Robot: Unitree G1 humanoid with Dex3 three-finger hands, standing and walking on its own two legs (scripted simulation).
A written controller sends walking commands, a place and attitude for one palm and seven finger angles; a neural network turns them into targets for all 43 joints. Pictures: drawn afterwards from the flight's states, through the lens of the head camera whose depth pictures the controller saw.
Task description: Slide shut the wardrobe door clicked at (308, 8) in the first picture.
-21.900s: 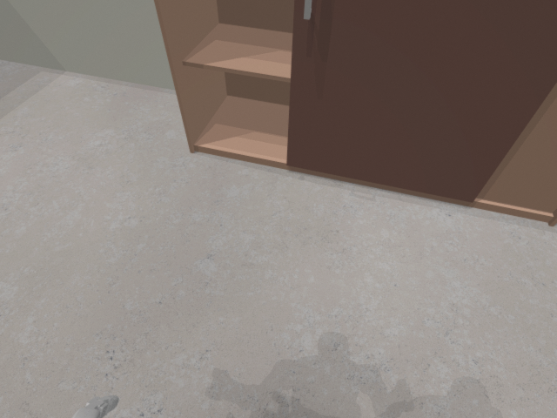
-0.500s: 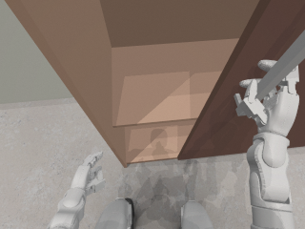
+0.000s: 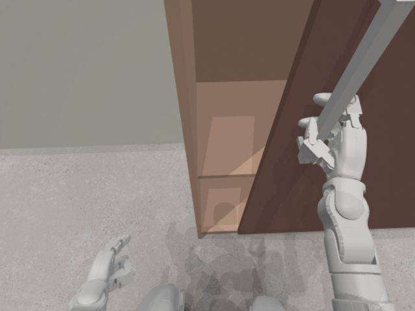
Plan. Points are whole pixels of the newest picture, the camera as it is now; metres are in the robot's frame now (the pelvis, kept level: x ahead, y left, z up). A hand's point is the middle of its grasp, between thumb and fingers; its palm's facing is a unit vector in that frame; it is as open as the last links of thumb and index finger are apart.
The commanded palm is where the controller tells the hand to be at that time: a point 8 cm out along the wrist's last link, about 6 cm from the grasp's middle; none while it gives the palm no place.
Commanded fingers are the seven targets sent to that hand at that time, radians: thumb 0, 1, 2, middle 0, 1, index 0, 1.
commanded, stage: step sideways, sliding the door along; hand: right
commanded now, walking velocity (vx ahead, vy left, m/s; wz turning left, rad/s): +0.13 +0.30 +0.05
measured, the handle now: (332, 97) +0.40 -0.20 +0.18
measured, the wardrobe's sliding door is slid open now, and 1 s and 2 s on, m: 0.16 0.00 0.00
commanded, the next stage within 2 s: stop walking and hold the door there in 1.18 s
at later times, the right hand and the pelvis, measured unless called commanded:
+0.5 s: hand (225, 146) +0.35 -0.03 +0.13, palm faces +0.18 +0.98 -0.12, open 6.2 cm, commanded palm +0.32 -0.03 +0.13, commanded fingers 0.00 -0.90 -0.90 0.45 1.40 0.45 1.40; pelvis -0.03 +0.13 -0.01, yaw +1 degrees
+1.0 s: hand (202, 140) +0.36 +0.01 +0.13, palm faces +0.45 +0.89 -0.08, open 6.6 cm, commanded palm +0.32 +0.04 +0.13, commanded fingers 0.00 -0.90 -0.90 0.45 1.40 0.45 1.40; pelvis -0.02 +0.26 -0.01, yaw -2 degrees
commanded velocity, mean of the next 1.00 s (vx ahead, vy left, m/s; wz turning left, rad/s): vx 0.12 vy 0.30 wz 0.02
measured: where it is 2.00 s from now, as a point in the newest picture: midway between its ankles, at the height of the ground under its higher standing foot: outside the picture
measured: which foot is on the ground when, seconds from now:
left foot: down 0.00-0.64, up 0.66-0.90, down 0.92-1.00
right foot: down 0.00-0.16, up 0.18-0.24, down 0.26-0.46, up 0.48-0.62, down 0.64-0.96, up 0.98-1.00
